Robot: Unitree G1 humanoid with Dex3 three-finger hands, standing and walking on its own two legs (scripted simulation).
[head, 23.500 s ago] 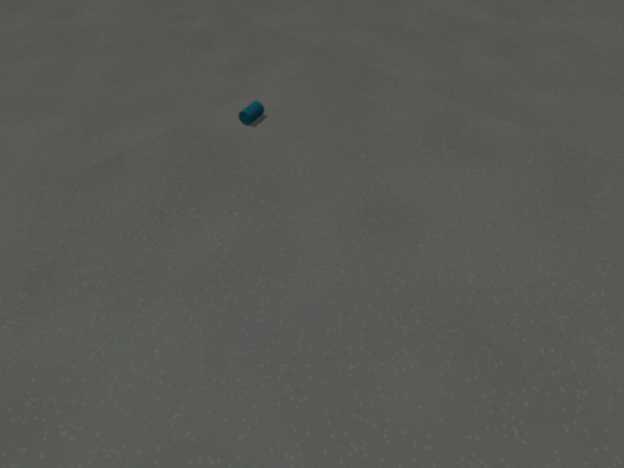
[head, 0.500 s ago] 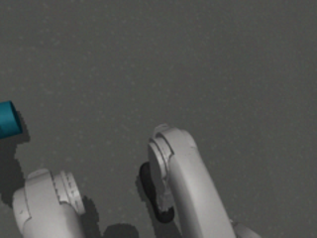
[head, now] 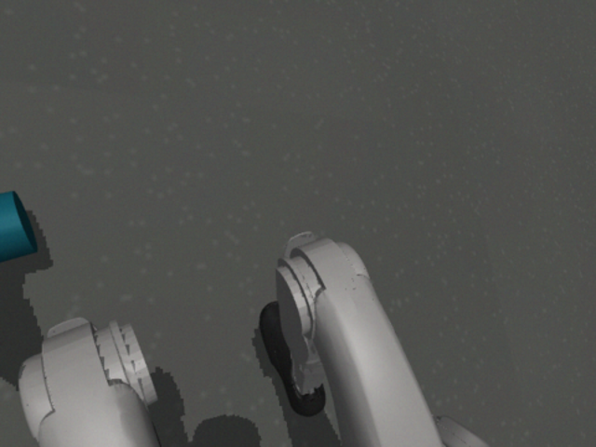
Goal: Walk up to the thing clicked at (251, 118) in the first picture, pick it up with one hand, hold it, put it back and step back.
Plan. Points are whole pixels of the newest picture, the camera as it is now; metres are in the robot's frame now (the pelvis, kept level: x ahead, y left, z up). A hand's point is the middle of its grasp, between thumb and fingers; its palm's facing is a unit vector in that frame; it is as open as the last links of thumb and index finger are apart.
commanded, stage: settle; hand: left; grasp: from above
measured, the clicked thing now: out of the picture +0.45 +0.28 -0.26
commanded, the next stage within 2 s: lift in 0.90 s
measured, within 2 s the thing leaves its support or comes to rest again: leaves its support in 0.30 s
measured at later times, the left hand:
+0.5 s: hand out of the picture +0.44 +0.29 -0.17, palm faces -0.37 -0.09 -0.92, open 11.1 cm
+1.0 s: hand out of the picture +0.42 +0.28 -0.11, palm faces -0.43 -0.07 -0.90, open 11.0 cm
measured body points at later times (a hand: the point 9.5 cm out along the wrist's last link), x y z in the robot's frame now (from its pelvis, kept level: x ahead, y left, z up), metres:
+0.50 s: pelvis +0.01 +0.00 +0.02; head +0.23 +0.09 +0.40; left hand +0.45 +0.29 -0.11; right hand +0.07 -0.28 -0.06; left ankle +0.06 +0.12 -0.27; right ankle +0.13 -0.15 -0.26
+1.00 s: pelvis +0.00 -0.02 +0.06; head +0.22 +0.06 +0.44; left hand +0.44 +0.28 -0.05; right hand +0.08 -0.30 -0.05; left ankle +0.06 +0.12 -0.27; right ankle +0.13 -0.15 -0.26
